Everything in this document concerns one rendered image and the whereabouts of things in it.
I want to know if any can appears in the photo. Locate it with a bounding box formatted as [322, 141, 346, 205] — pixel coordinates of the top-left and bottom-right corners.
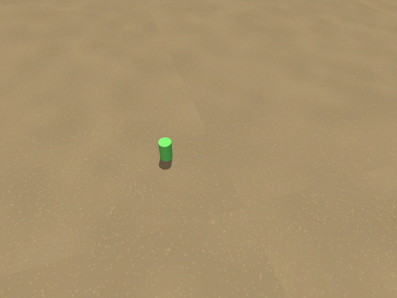
[158, 137, 172, 161]

